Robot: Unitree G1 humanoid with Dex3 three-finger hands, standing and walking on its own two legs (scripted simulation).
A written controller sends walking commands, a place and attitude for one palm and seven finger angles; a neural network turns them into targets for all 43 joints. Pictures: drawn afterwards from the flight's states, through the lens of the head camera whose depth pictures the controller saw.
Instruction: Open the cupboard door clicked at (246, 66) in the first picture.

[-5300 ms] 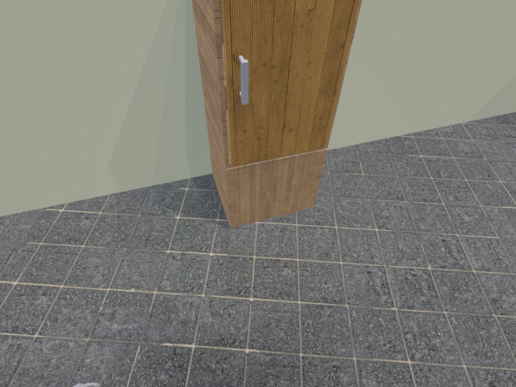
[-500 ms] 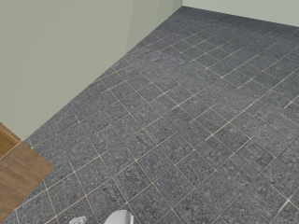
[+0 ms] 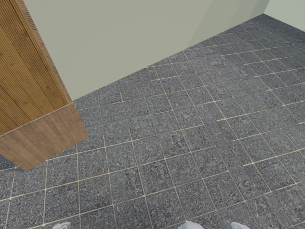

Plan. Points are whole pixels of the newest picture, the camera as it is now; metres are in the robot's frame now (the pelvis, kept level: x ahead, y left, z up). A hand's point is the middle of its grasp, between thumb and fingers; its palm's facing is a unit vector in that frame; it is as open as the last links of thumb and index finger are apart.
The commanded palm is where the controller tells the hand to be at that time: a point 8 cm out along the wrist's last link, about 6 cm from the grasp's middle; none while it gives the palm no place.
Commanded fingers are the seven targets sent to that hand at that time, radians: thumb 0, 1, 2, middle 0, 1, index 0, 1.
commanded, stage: turn to face it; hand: left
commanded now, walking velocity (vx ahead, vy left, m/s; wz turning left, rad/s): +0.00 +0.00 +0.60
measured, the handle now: out of the picture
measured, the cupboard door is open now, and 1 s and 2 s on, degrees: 0 0 0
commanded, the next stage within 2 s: take the last steps up to it in 1.00 s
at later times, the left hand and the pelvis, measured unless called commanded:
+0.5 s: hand out of the picture -0.02 +0.21 -0.18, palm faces +0.35 -0.91 -0.24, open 7.4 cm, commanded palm none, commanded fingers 0.00 0.90 0.90 -0.20 -0.30 -0.20 -0.30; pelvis +0.00 -0.01 -0.01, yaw +20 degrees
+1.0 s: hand out of the picture -0.03 +0.18 -0.15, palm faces +0.54 -0.79 -0.28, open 7.3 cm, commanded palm none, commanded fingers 0.00 0.90 0.90 -0.20 -0.30 -0.20 -0.30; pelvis +0.00 -0.04 +0.00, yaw +33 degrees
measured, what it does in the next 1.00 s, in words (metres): steps on the spot, turning left: right foot, then left foot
